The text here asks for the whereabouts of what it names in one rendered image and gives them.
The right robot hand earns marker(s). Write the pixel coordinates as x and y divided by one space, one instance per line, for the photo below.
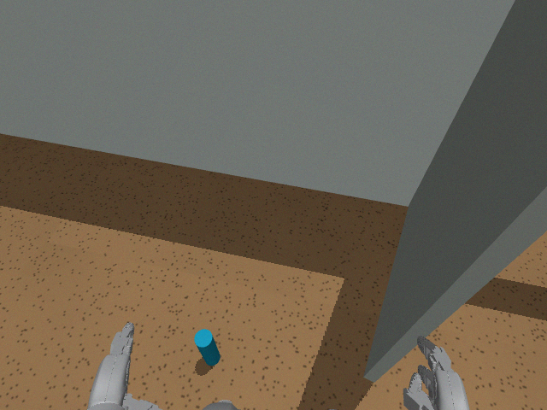
445 387

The left robot hand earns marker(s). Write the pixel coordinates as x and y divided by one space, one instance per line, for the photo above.
111 380

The can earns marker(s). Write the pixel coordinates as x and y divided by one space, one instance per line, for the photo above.
207 347

